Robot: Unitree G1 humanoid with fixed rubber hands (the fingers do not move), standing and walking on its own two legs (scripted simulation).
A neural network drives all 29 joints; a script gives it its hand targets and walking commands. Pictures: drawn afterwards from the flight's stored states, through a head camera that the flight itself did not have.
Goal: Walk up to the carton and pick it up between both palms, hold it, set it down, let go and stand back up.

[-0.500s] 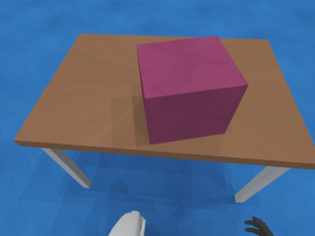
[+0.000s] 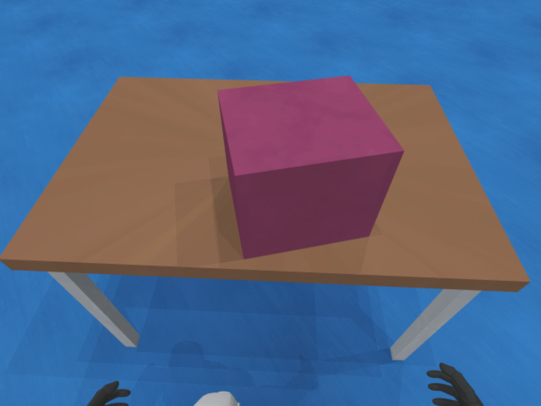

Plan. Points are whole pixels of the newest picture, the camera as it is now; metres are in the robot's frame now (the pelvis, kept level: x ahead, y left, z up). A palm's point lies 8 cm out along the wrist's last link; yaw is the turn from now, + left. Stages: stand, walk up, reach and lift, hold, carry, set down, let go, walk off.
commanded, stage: walk up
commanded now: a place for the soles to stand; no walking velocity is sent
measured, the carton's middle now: (297, 166) +0.53 -0.03 +0.01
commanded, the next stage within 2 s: none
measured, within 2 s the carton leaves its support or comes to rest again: neither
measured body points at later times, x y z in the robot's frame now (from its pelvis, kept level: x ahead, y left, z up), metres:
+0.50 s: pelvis +0.01 +0.00 +0.00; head +0.02 +0.00 +0.45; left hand +0.13 +0.27 -0.10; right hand +0.15 -0.27 -0.08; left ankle +0.06 +0.13 -0.73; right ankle +0.00 -0.13 -0.73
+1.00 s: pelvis +0.07 -0.09 +0.01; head +0.09 -0.11 +0.46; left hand +0.15 +0.18 -0.09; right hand +0.16 -0.36 -0.11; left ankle +0.09 +0.05 -0.68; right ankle +0.08 -0.19 -0.73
